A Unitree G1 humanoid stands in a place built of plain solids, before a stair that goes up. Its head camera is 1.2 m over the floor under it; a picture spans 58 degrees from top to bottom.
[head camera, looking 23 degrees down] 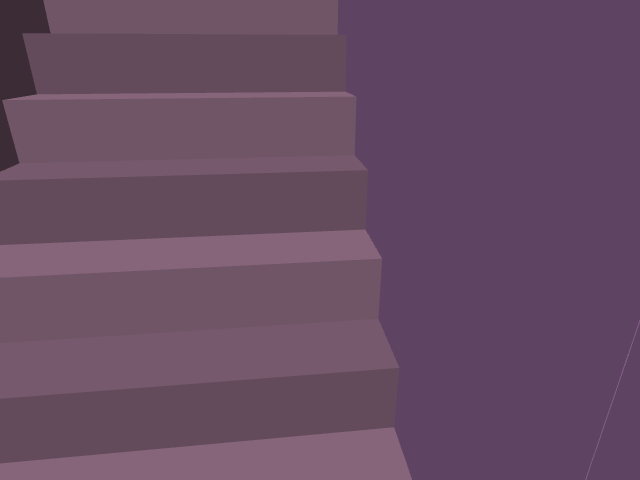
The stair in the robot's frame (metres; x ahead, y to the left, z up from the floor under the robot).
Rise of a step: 0.21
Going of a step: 0.24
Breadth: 1.25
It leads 7 degrees to the left of straight ahead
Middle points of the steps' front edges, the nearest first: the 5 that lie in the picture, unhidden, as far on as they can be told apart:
0.87 0.36 0.43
1.11 0.39 0.64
1.34 0.41 0.85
1.58 0.44 1.07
1.82 0.47 1.28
